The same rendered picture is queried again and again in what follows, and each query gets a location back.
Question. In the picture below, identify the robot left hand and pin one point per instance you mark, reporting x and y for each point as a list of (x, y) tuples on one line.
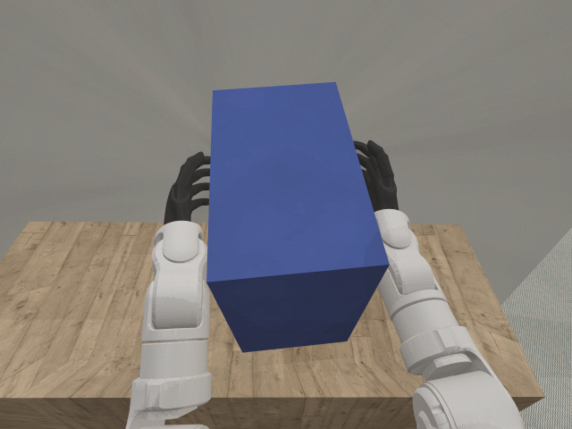
[(179, 205)]

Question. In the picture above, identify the left robot forearm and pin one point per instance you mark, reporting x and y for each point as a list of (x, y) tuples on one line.
[(173, 378)]

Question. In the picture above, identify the robot right hand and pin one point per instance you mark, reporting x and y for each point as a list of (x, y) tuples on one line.
[(378, 176)]

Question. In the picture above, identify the robot right upper arm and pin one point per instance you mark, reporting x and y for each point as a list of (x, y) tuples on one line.
[(465, 401)]

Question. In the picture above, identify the pedestal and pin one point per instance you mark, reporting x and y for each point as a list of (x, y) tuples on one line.
[(72, 297)]

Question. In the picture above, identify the right robot forearm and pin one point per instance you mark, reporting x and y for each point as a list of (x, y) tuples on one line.
[(432, 342)]

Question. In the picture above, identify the carton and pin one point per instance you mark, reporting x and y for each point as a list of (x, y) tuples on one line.
[(294, 251)]

